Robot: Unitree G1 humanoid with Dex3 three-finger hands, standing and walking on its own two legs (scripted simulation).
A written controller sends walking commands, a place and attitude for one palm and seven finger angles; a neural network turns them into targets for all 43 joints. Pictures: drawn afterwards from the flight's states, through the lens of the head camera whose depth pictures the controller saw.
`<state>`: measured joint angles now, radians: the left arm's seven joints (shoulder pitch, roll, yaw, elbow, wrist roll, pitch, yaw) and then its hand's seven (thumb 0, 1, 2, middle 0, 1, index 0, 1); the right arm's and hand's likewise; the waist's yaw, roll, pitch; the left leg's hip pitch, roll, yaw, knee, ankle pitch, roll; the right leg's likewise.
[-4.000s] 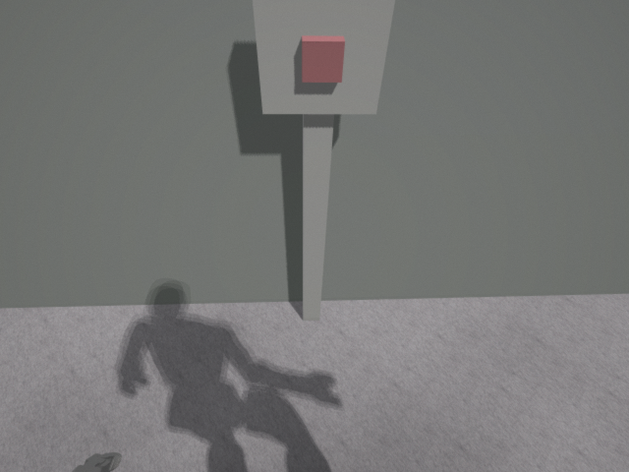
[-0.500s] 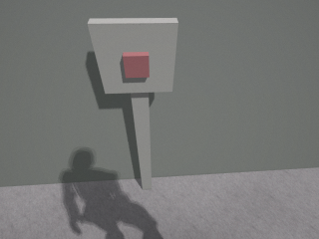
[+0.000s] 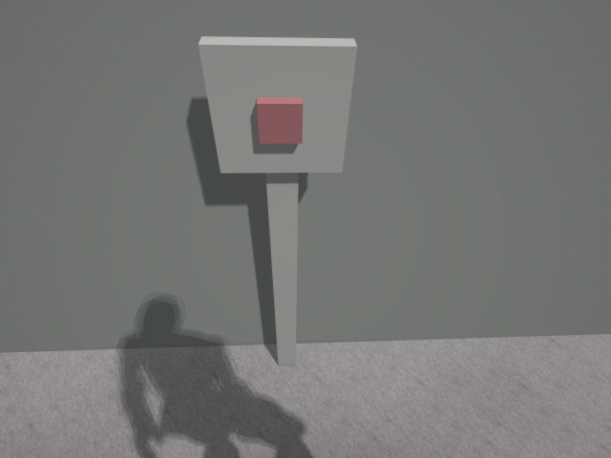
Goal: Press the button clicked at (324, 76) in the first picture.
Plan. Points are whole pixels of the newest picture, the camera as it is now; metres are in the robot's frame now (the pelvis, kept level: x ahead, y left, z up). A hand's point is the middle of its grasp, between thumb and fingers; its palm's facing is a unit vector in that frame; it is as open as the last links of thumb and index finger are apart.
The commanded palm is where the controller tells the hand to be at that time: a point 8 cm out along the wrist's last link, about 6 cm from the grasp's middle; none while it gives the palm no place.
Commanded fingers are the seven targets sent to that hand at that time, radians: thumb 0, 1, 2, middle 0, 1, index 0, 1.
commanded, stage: look again from close up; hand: left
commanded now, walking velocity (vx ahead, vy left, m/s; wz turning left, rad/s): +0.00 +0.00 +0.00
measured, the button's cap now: (280, 119) +0.54 +0.08 +0.19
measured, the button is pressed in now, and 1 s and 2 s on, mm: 0 0 0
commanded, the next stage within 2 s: shuffle to correct the standing spot in 0.04 s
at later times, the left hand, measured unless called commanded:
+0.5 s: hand out of the picture -0.03 +0.12 -0.18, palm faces +0.06 -0.99 -0.16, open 7.4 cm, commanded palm none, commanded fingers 0.00 0.90 0.90 -0.20 -0.30 -0.20 -0.30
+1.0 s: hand out of the picture +0.07 +0.08 -0.17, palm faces +0.11 -0.98 -0.17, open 7.3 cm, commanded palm none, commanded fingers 0.00 0.90 0.90 -0.20 -0.30 -0.20 -0.30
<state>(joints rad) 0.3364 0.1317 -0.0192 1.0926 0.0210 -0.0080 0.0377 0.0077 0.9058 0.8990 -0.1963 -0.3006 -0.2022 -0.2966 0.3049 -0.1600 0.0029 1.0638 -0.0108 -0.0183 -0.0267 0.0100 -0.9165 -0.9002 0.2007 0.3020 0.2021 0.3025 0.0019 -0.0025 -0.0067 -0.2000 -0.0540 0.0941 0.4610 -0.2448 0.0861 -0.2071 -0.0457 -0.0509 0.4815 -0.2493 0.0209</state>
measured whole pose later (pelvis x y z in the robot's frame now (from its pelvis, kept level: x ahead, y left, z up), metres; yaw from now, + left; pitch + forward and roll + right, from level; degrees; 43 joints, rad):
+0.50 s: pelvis +0.01 -0.04 +0.00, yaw +2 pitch +1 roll +0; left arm 0.39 0.14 0.01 1.07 0.04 0.01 0.01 0.01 0.91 0.90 -0.20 -0.30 -0.20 -0.30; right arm 0.36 -0.12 -0.02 1.10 -0.02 0.00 -0.04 0.00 -0.90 -0.90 0.20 0.30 0.20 0.30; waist -0.01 -0.01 -0.02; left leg -0.26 -0.01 0.03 0.51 -0.27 0.04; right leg -0.24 -0.01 -0.11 0.51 -0.29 -0.03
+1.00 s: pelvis +0.07 -0.11 +0.00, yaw +5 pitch +2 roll -2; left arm 0.27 0.19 0.07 1.01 0.03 0.05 -0.02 0.03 0.93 0.90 -0.20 -0.30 -0.20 -0.30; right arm 0.30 -0.13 -0.05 1.07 -0.04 -0.02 -0.05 0.00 -0.90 -0.90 0.20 0.30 0.21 0.30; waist -0.02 0.00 0.04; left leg -0.24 0.13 0.09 0.49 -0.27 -0.04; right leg -0.40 -0.07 -0.06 0.70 -0.32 0.02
